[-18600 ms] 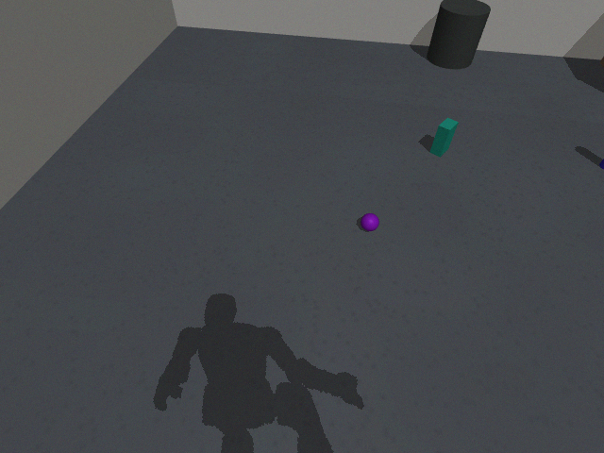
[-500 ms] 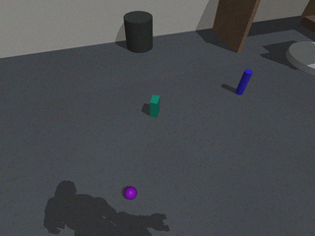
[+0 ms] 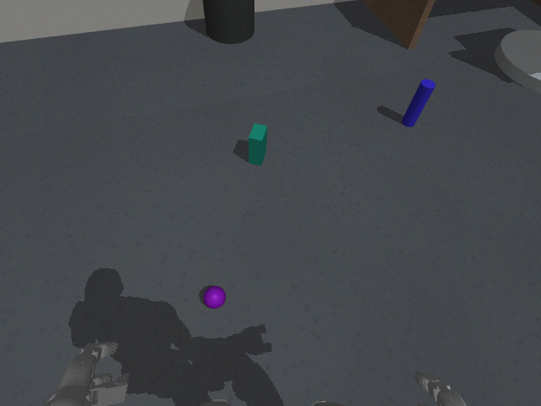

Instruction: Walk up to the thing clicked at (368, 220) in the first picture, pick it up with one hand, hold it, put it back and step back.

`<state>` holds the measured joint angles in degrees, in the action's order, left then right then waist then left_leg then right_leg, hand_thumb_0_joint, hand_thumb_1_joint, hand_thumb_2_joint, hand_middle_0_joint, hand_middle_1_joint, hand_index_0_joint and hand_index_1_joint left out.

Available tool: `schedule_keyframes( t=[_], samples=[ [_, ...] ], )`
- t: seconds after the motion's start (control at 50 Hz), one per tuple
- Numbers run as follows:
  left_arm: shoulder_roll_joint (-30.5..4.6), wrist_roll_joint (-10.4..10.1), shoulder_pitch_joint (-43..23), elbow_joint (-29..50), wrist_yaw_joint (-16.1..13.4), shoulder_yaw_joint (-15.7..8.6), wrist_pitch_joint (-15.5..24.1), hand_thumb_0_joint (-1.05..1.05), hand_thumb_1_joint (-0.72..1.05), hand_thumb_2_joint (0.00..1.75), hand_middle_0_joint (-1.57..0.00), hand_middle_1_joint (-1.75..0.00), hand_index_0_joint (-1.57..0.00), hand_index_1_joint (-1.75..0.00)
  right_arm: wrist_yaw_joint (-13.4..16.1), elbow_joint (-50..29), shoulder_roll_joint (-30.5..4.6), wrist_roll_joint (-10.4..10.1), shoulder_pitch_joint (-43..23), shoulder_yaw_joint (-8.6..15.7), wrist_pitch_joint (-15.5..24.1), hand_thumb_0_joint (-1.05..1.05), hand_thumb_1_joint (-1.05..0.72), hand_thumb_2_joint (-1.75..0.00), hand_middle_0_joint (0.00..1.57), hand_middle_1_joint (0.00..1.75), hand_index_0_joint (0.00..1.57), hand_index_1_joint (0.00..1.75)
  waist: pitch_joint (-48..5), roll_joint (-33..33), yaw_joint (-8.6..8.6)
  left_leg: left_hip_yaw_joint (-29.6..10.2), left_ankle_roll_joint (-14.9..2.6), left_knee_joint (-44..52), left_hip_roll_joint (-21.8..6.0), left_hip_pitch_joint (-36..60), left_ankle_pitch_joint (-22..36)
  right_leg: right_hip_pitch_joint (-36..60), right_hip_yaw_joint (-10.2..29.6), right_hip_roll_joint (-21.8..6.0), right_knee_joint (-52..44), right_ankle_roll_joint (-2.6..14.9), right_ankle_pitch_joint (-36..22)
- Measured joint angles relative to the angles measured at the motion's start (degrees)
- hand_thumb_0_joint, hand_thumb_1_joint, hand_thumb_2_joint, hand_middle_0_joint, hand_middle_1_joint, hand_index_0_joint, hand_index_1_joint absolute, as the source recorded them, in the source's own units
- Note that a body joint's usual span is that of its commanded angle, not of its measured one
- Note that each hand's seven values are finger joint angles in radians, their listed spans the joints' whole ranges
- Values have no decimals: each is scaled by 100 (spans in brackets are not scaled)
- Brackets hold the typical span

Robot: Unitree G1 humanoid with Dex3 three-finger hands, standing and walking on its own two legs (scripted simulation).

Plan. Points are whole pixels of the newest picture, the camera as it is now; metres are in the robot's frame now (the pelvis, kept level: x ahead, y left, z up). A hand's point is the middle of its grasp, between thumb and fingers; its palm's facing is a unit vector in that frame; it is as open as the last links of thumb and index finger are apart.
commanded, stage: rise first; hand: left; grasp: from above
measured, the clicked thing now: (214, 297) +0.49 +0.17 -0.72
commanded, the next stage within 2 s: none
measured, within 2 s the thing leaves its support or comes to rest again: neither
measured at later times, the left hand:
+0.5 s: hand out of the picture +0.14 +0.26 -0.20, palm faces -0.12 -0.90 -0.42, open 14.0 cm
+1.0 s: hand (141, 378) +0.20 +0.27 -0.32, palm faces -0.40 -0.66 -0.63, open 14.2 cm
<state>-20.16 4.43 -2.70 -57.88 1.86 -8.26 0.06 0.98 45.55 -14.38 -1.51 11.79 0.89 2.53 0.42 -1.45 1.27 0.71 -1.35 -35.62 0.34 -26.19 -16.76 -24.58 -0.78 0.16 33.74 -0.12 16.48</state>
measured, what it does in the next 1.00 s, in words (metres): lowers itself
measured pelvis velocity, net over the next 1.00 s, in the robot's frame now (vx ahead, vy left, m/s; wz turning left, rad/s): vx -0.03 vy -0.01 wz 0.00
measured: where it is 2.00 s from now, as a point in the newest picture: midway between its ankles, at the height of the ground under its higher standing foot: outside the picture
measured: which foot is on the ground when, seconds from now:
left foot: down 0.00-1.00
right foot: down 0.00-1.00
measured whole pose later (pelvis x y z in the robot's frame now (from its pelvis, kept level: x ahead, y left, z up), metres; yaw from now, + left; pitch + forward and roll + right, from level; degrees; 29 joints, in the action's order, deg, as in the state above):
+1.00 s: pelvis -0.03 -0.01 -0.18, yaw +0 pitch +29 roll -2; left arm -24.8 28.5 -1.4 -35.3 -1.5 -5.7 -0.6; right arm -0.5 33.5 -16.6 -0.1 7.1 2.1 11.9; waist -10.5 0.4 2.1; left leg -1.0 -0.8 -91.2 -0.2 -83.0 -37.3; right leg -80.9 -2.9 0.1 89.9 0.9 38.1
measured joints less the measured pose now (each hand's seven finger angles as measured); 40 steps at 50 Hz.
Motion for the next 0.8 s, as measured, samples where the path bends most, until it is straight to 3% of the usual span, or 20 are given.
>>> schedule_keyframes(
  t=[0.1,0.2,0.3,0.46,0.64,0.74,0.8],
  samples=[
    [24,309,273,535,-5,83,-509,1,14,96,-10,-89,-11,-88,-8,-402,42,-36,264,-5,-72,1,-91,-90,20,30,20,30,-226,116,47,-21,0,-463,-32,-369,-245,-335,-22,29,397,6,214],
    [97,399,639,1008,-100,86,-901,1,-18,98,-8,-100,-9,-99,-4,-758,12,-39,303,-2,56,1,-90,-90,20,30,20,30,-389,176,58,-30,-10,-1081,-45,-915,-536,-883,-34,36,1021,3,510],
    [134,463,1009,1705,-115,8,-980,0,-37,99,-8,-104,-7,-104,44,-1003,9,1,232,31,286,1,-89,-90,20,30,20,30,-493,129,7,-76,2,-1795,-47,-1560,-851,-1519,-84,32,1754,18,851],
    [40,620,1501,2708,-49,44,-1167,0,-50,100,-8,-106,-6,-107,139,-1235,53,62,-7,28,462,1,-87,-89,20,30,20,30,-604,111,9,-165,29,-2505,-62,-2155,-1181,-2072,-176,45,2432,46,1193],
    [26,755,1804,3256,-59,118,-1405,0,-55,101,-8,-105,-6,-107,140,-1495,77,96,-52,-17,602,1,-87,-90,20,30,20,30,-762,178,48,-210,40,-2977,-73,-2672,-1385,-2567,-222,54,2883,59,1398],
    [-10,928,1764,3333,-104,135,-1326,0,-56,102,-9,-105,-6,-107,113,-1556,68,107,-51,-18,684,1,-88,-90,20,30,20,30,-794,174,46,-221,45,-3355,-71,-3106,-1508,-3004,-236,48,3278,71,1536],
    [-112,1164,1545,3127,-125,145,-1112,0,-57,102,-9,-104,-6,-107,74,-1540,27,127,-93,-16,762,1,-88,-90,20,30,20,30,-853,167,53,-221,49,-3715,-67,-3543,-1608,-3450,-241,39,3664,81,1653]
  ],
)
